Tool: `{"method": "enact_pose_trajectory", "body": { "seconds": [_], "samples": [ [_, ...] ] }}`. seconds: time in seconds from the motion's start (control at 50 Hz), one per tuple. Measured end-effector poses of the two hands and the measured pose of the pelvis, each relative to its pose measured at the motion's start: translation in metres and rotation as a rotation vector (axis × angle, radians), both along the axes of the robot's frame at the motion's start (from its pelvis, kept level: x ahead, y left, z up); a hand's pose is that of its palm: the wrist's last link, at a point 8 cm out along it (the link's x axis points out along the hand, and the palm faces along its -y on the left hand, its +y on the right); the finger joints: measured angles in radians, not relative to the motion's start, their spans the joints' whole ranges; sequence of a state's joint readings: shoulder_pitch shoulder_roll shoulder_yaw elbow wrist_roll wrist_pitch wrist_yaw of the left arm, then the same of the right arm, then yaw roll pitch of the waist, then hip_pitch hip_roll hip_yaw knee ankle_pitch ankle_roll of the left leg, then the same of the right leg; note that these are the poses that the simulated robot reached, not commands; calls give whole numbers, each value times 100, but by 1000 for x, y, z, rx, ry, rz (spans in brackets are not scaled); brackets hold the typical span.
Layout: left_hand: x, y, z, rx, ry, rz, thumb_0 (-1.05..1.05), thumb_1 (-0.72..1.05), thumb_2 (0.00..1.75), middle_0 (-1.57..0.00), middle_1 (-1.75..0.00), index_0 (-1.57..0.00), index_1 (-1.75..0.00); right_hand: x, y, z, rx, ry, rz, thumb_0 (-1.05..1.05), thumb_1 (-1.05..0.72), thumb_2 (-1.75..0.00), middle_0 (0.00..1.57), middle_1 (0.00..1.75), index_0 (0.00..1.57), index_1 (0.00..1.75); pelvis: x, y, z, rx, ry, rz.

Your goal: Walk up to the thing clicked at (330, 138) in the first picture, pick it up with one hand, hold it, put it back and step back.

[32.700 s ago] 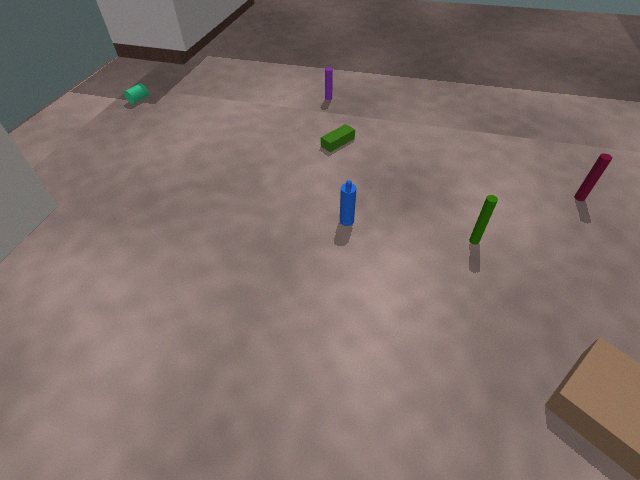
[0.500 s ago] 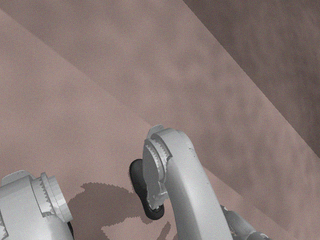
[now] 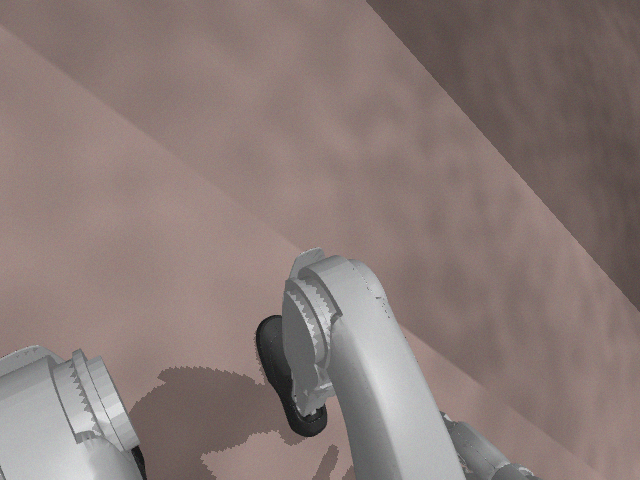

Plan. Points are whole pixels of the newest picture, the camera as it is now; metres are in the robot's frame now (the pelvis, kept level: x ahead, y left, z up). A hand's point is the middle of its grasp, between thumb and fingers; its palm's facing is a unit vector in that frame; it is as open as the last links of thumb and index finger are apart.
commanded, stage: open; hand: left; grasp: from above
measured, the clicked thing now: out of the picture +0.46 +0.39 -0.27
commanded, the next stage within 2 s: withdraw in 0.30 s
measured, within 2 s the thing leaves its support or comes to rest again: neither
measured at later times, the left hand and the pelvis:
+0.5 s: hand out of the picture +0.45 +0.38 -0.23, palm faces -0.41 -0.15 -0.90, open 14.0 cm; pelvis +0.00 +0.00 +0.00, yaw +0 degrees
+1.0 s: hand out of the picture +0.44 +0.41 -0.08, palm faces -0.45 -0.13 -0.88, open 14.0 cm; pelvis -0.01 +0.00 +0.05, yaw +5 degrees
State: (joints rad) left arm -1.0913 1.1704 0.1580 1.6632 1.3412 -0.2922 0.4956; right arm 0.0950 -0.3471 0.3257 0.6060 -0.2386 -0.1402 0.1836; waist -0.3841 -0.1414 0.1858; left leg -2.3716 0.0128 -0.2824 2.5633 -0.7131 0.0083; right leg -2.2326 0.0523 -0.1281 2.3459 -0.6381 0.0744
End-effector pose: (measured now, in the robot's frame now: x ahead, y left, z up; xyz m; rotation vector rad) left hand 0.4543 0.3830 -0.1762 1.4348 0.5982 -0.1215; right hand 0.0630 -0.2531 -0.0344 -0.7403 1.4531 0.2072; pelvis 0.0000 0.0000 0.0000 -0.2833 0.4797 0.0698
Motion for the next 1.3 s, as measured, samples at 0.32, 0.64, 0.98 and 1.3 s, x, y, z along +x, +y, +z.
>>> {"method": "enact_pose_trajectory", "body": {
  "seconds": [0.32,0.64,0.98,1.3],
  "samples": [
    [-2,1,1,-4,1,-18,0,-50,98,-8,-103,-9,-102,3,-2,4,-11,2,11,0,-89,-89,20,30,21,30,-1,0,2,-3,1,2],
    [16,11,32,34,-105,24,0,-52,100,-8,-103,-9,-103,8,-2,3,8,-16,-7,0,-90,-90,20,30,21,30,2,-1,4,0,27,6],
    [-4,29,153,49,25,29,0,-52,100,-9,-100,-9,-101,40,-8,6,50,-96,-142,0,-91,-90,20,30,21,30,-4,-1,48,43,115,63],
    [-9,8,128,-6,4,-93,0,-43,93,-17,-92,-17,-92,15,-21,8,-49,-69,-133,0,-91,-90,20,30,21,30,-14,-5,36,56,82,68]
  ]
}}
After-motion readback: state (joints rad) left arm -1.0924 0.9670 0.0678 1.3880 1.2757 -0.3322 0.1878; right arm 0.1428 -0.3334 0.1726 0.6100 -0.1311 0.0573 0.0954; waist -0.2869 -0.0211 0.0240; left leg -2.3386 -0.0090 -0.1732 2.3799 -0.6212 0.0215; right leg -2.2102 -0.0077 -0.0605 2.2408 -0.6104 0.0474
